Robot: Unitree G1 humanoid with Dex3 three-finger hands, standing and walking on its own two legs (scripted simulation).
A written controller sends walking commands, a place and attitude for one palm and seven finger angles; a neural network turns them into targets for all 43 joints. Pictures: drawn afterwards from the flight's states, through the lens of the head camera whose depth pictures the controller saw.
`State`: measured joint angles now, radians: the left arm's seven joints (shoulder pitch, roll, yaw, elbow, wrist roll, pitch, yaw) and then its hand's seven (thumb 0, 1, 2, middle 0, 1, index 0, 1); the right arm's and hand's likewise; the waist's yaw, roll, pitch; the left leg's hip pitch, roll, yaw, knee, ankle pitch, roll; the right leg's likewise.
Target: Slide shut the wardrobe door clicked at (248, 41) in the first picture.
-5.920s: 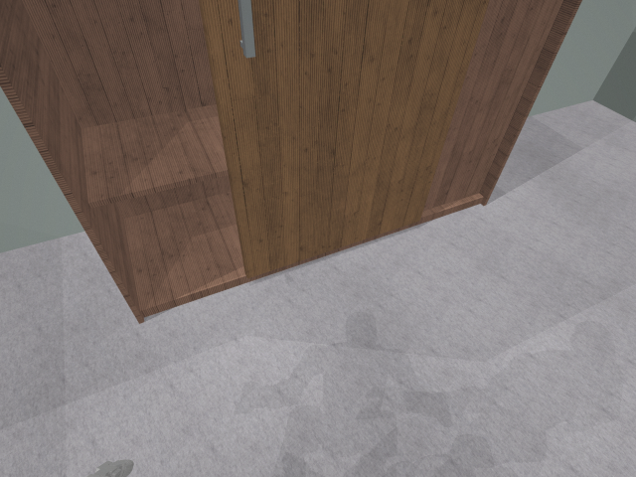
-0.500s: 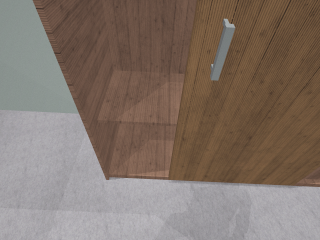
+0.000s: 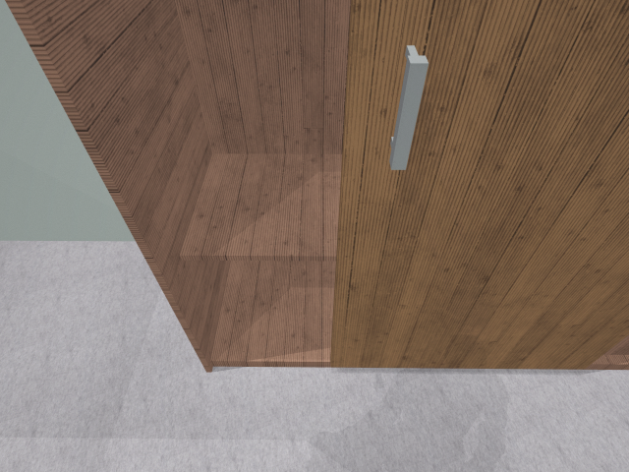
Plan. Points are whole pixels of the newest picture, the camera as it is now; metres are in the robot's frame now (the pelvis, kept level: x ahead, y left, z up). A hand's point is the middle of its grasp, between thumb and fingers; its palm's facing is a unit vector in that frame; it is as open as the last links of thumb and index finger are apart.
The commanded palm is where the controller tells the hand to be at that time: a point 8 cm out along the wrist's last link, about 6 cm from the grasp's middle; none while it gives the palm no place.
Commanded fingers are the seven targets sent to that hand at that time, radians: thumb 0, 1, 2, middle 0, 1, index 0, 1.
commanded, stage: look again from close up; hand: right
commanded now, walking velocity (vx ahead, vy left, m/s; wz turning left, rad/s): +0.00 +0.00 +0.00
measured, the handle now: (404, 110) +0.53 -0.09 +0.21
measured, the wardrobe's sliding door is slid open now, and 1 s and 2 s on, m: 0.39 0.39 0.39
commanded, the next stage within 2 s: raise the hand with hooked fingers in 0.84 s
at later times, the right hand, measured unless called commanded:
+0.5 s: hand out of the picture -0.02 -0.17 -0.18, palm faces +0.03 +0.98 -0.19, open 7.3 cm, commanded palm none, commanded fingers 0.00 -0.90 -0.90 0.20 0.30 0.20 0.30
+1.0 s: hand out of the picture +0.01 -0.16 -0.15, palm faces +0.13 +0.97 -0.20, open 7.3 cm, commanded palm +0.09 -0.20 -0.05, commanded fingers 0.00 -0.81 -0.86 0.21 0.36 0.21 0.36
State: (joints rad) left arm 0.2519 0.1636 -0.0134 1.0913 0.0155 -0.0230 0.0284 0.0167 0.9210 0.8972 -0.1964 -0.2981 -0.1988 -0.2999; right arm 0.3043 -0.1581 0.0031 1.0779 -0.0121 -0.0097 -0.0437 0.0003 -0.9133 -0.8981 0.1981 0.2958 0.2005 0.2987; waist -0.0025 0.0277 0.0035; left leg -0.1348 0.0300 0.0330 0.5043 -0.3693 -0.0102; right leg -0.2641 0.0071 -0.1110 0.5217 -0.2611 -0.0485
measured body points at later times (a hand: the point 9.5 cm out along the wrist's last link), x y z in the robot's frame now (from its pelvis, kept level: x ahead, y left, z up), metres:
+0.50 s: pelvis +0.00 +0.00 +0.00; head +0.01 -0.01 +0.45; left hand +0.02 +0.23 -0.15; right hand -0.02 -0.22 -0.16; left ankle -0.06 +0.12 -0.73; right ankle +0.01 -0.09 -0.73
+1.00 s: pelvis +0.00 +0.02 +0.00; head +0.01 +0.02 +0.45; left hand +0.02 +0.24 -0.15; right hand +0.01 -0.21 -0.14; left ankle -0.06 +0.12 -0.73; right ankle +0.01 -0.09 -0.73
